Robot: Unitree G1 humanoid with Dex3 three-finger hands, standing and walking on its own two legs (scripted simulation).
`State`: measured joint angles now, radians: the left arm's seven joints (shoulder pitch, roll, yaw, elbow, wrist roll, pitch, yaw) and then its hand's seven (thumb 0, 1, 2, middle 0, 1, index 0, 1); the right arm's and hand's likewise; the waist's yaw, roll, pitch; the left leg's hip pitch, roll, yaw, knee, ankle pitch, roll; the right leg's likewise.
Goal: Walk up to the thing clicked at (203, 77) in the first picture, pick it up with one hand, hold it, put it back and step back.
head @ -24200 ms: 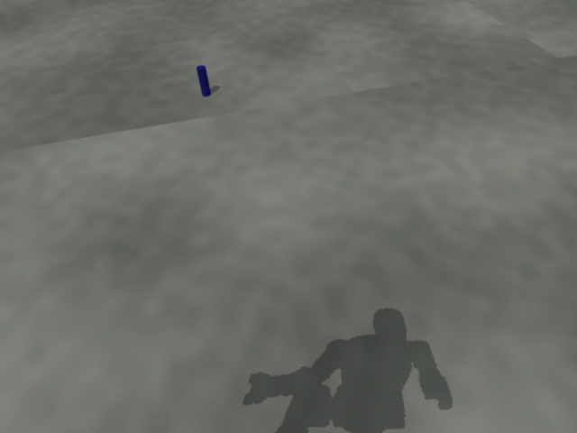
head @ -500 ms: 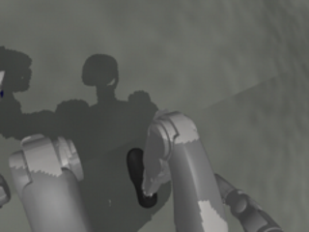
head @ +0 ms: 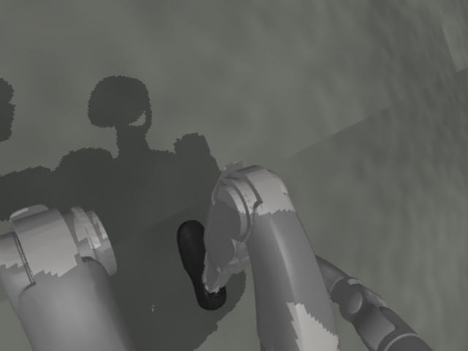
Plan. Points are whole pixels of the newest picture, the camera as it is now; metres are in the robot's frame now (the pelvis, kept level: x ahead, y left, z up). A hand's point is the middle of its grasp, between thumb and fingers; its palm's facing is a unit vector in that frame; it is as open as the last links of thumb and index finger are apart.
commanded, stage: lower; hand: left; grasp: from the side
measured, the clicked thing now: out of the picture +0.45 +0.29 -0.19
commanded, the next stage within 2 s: loosen in 0.06 s
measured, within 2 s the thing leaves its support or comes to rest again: rests again in 0.06 s
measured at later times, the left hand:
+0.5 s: hand out of the picture +0.46 +0.28 -0.17, palm faces +0.31 -0.95 -0.01, open 8.2 cm
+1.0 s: hand out of the picture +0.46 +0.30 -0.15, palm faces +0.35 -0.94 +0.01, open 15.2 cm
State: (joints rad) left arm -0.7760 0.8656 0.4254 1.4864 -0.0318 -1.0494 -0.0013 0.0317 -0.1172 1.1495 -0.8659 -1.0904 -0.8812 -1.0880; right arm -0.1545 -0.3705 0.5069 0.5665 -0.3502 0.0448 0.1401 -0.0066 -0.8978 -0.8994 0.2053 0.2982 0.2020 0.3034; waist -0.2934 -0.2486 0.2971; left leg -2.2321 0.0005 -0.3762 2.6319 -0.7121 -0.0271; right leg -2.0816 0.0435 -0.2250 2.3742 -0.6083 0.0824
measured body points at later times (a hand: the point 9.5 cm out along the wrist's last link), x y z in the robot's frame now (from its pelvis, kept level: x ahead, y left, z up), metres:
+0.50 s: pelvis +0.00 +0.00 +0.00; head +0.24 +0.19 +0.32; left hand +0.43 +0.33 -0.17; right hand +0.15 -0.25 -0.04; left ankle +0.08 +0.13 -0.26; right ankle +0.14 -0.13 -0.26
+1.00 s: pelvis +0.00 +0.01 +0.00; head +0.24 +0.19 +0.33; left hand +0.44 +0.34 -0.15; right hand +0.15 -0.24 -0.03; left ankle +0.08 +0.13 -0.26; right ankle +0.14 -0.13 -0.26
